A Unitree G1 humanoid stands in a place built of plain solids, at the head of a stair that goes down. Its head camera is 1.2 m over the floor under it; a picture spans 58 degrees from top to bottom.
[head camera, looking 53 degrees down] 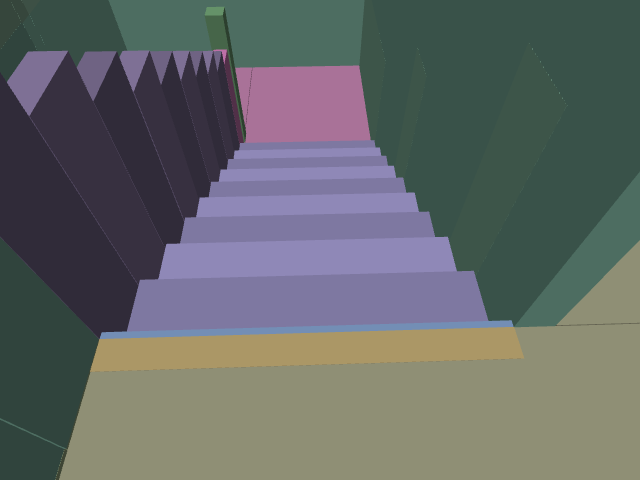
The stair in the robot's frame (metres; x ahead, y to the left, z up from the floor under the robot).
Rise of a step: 0.16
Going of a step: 0.28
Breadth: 1.24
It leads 2 degrees to the left of straight ahead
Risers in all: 10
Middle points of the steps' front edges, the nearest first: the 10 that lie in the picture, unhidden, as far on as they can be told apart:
0.58 0.04 0.00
0.86 0.04 -0.16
1.15 0.05 -0.32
1.43 0.06 -0.48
1.71 0.07 -0.64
1.99 0.08 -0.80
2.28 0.09 -0.96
2.56 0.10 -1.12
2.84 0.11 -1.27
3.12 0.12 -1.43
